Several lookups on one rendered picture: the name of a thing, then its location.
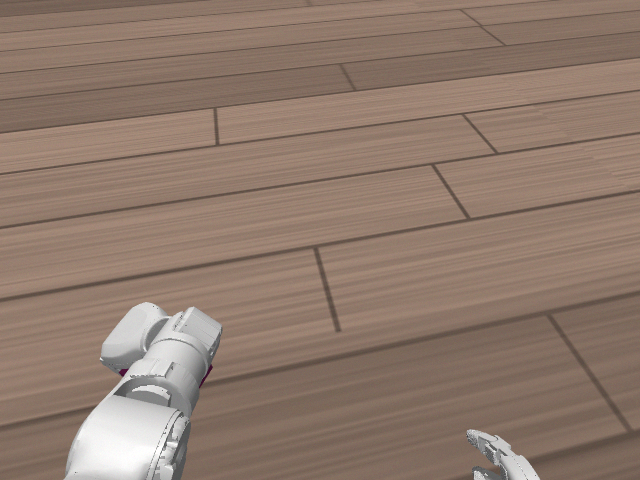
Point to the cube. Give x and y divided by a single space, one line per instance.
123 372

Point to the right robot hand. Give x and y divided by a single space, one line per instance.
498 452

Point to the left robot hand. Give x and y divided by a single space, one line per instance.
122 347

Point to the left robot arm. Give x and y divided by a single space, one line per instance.
140 430

